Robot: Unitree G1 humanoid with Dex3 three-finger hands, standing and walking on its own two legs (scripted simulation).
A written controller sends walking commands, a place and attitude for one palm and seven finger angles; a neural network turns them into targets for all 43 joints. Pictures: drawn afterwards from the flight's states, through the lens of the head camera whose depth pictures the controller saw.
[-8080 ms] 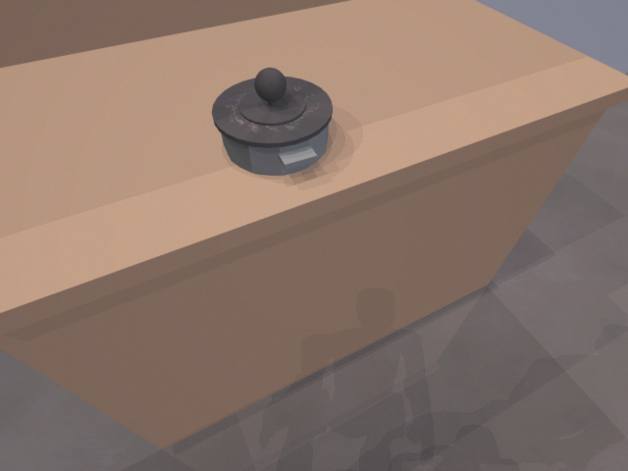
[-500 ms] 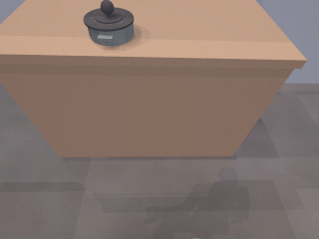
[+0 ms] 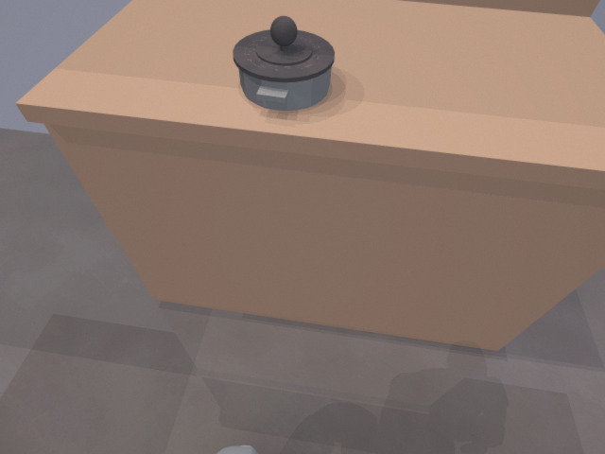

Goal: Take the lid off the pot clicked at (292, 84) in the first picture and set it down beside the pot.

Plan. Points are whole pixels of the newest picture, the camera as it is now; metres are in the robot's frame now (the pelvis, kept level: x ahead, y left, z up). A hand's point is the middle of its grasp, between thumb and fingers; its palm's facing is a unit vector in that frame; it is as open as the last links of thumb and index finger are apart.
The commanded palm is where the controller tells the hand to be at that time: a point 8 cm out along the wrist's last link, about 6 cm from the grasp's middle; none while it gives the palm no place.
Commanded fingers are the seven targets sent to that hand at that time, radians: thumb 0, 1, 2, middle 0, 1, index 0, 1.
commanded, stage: take the last steps up to it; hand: left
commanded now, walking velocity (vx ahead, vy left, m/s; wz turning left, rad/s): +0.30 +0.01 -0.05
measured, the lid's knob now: (283, 31) +0.75 +0.13 +0.18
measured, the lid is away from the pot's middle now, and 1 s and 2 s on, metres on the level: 0.00 0.00 0.00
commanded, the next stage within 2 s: come to a stop and stand still in 0.44 s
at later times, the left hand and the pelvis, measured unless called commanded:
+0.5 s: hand (218, 335) +0.31 +0.19 -0.15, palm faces -0.03 -0.97 -0.23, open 7.4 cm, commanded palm none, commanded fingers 0.00 0.90 0.90 -0.20 -0.30 -0.20 -0.30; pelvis +0.18 +0.00 -0.01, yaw -3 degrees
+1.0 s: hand (197, 336) +0.31 +0.23 -0.17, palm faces +0.00 -0.97 -0.23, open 7.4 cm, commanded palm none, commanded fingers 0.00 0.90 0.90 -0.20 -0.30 -0.20 -0.30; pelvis +0.25 +0.02 +0.01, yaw -4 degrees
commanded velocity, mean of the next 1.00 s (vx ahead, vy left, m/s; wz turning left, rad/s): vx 0.02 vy -0.03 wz -0.01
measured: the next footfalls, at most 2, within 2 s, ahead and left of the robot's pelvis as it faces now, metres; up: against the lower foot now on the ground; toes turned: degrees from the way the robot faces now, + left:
left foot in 0.02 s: +0.10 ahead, +0.13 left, +0.00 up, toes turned +5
right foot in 0.44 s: +0.29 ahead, -0.10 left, +0.00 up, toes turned -10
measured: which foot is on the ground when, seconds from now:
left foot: up 0.00-0.00, down 0.02-0.44, up 0.46-0.76, down 0.78-1.00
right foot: down 0.00-0.02, up 0.04-0.42, down 0.44-0.80, up 0.82-1.00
